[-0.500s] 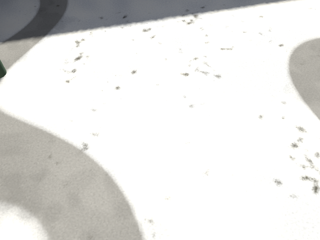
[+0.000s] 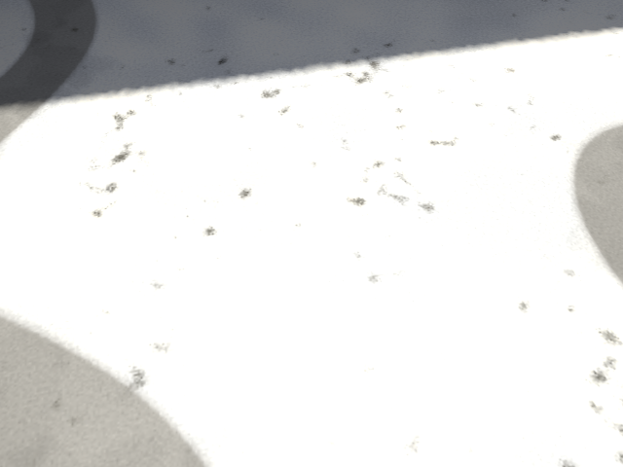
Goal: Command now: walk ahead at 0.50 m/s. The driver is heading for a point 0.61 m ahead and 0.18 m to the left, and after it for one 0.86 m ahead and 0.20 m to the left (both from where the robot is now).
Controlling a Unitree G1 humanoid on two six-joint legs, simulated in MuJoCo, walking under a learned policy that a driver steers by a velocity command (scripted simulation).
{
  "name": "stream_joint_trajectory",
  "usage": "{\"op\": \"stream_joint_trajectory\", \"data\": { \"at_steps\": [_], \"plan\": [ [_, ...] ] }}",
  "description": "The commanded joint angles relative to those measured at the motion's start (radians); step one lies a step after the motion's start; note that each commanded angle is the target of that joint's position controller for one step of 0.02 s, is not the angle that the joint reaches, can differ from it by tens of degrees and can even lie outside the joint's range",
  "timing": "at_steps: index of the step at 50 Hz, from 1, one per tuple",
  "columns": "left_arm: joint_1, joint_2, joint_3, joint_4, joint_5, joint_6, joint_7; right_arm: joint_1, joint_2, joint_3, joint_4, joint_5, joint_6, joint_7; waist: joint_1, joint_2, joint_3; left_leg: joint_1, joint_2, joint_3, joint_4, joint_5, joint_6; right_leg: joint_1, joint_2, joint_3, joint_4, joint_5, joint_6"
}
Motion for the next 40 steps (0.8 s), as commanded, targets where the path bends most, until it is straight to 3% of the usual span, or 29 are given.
{"op": "stream_joint_trajectory", "data": {
  "at_steps": [1,4,8,13,16,17,18,19,20,21,22,23,24,26,27,30,35,40],
  "plan": [
    [0.038,0.049,0.018,-0.043,0.006,0.012,0.007,0.007,-0.113,-0.02,-0.034,0.0,-0.02,-0.005,0.029,0.099,-0.045,0.111,0.277,-0.272,-0.253,0.134,0.174,-0.132,-0.081,0.038,-0.061,0.077,0.013],
    [-0.07,0.053,0.02,-0.082,0.019,0.016,0.008,0.056,-0.144,-0.027,-0.014,0.001,-0.015,-0.023,0.008,0.078,-0.008,0.128,0.271,-0.223,-0.284,0.174,0.172,-0.22,-0.084,0.031,-0.22,0.225,0.041],
    [-0.201,0.03,0.009,-0.117,0.015,0.007,-0.005,0.11,-0.15,-0.026,0.008,0.011,-0.008,-0.035,-0.029,0.087,0.018,0.136,0.225,-0.131,-0.292,0.176,0.131,-0.174,-0.044,-0.008,-0.464,0.418,0.044],
    [-0.342,0.039,0.0,-0.171,0.006,-0.005,-0.029,0.203,-0.158,-0.03,0.055,0.024,0.012,-0.039,-0.066,0.086,0.061,0.26,0.275,-0.163,-0.232,0.164,0.127,-0.176,-0.009,-0.005,-0.614,0.385,0.033],
    [-0.291,0.085,0.014,-0.17,0.004,-0.022,-0.039,0.18,-0.184,-0.042,0.052,0.028,0.026,-0.047,-0.014,0.114,0.029,0.303,0.306,-0.209,-0.143,0.251,0.104,-0.06,0.019,-0.003,-0.668,0.29,0.01],
    [-0.208,0.109,0.028,-0.149,0.006,-0.026,-0.037,0.154,-0.187,-0.043,0.044,0.029,0.03,-0.048,0.037,0.121,-0.016,0.289,0.284,-0.198,-0.058,0.374,0.087,0.067,0.045,-0.026,-0.691,0.272,-0.005],
    [-0.044,0.158,0.053,-0.1,0.011,-0.029,-0.029,0.145,-0.159,-0.033,0.035,0.024,0.032,-0.047,0.106,0.105,-0.123,0.22,0.223,-0.163,0.122,0.428,0.058,0.304,0.042,-0.027,-0.678,0.282,-0.034],
    [0.141,0.236,0.073,-0.071,0.028,-0.029,-0.018,0.151,-0.106,-0.012,0.004,0.004,0.032,-0.047,0.161,-0.01,-0.291,0.017,0.141,-0.106,0.442,0.165,0.017,0.617,-0.149,0.171,-0.645,0.277,-0.094],
    [0.18,0.279,0.081,-0.049,0.027,-0.019,-0.023,0.289,0.016,0.017,0.003,0.021,0.014,-0.042,0.091,-0.294,-0.414,-0.352,-0.01,-0.092,0.759,-0.418,-0.038,0.907,-0.359,0.602,-0.768,0.073,-0.226],
    [0.16,0.173,0.053,-0.064,0.023,-0.019,-0.023,0.235,-0.102,-0.01,0.014,0.041,0.002,-0.042,0.122,-0.189,-0.365,-0.436,0.044,-0.211,0.883,-0.441,-0.028,0.844,-0.326,0.634,-0.834,-0.053,-0.192],
    [0.081,0.126,0.038,-0.078,0.021,-0.022,-0.018,0.148,-0.148,-0.026,-0.014,0.057,-0.002,-0.042,0.113,-0.14,-0.227,-0.491,0.088,-0.195,0.904,-0.349,-0.015,0.715,-0.303,0.481,-0.854,-0.046,-0.147],
    [0.005,0.104,0.029,-0.089,0.025,-0.024,-0.017,0.109,-0.14,-0.027,-0.022,0.054,0.001,-0.048,0.082,-0.07,-0.152,-0.455,0.136,-0.174,0.88,-0.259,-0.014,0.572,-0.272,0.374,-0.886,0.032,-0.129],
    [-0.044,0.078,0.024,-0.089,0.031,-0.026,-0.019,0.092,-0.128,-0.034,-0.025,0.041,0.008,-0.052,0.055,-0.057,-0.097,-0.416,0.165,-0.174,0.837,-0.199,-0.015,0.461,-0.243,0.287,-0.923,0.097,-0.121],
    [-0.081,0.051,0.019,-0.081,0.041,-0.031,-0.018,0.123,-0.086,-0.038,-0.023,0.043,0.035,-0.048,0.009,-0.086,-0.061,-0.332,0.197,-0.177,0.791,-0.144,-0.013,0.352,-0.203,0.157,-0.979,0.166,-0.111],
    [-0.08,0.058,0.022,-0.075,0.038,-0.033,-0.015,0.118,-0.068,-0.037,-0.031,0.044,0.046,-0.047,0.002,-0.078,-0.044,-0.337,0.204,-0.171,0.775,-0.131,-0.015,0.33,-0.202,0.112,-0.998,0.2,-0.117],
    [-0.056,0.093,0.034,-0.059,0.042,-0.036,-0.001,0.06,-0.066,-0.042,-0.065,0.033,0.066,-0.046,-0.002,-0.035,-0.004,-0.412,0.208,-0.181,0.693,-0.024,-0.032,0.329,-0.205,0.012,-1.031,0.284,-0.129],
    [-0.023,0.125,0.043,-0.052,0.038,-0.022,0.018,-0.072,-0.053,-0.032,-0.114,0.025,0.057,-0.017,0.032,-0.014,0.033,-0.416,0.189,-0.117,0.437,0.176,-0.042,0.375,-0.18,-0.143,-1.046,0.352,-0.107],
    [0.06,0.158,0.056,-0.032,0.018,0.007,0.021,-0.222,-0.045,-0.017,-0.191,0.026,0.058,0.014,0.08,-0.003,0.082,-0.447,0.163,-0.037,0.288,0.119,-0.013,0.53,-0.222,-0.215,-0.991,0.432,-0.095]
  ]
}}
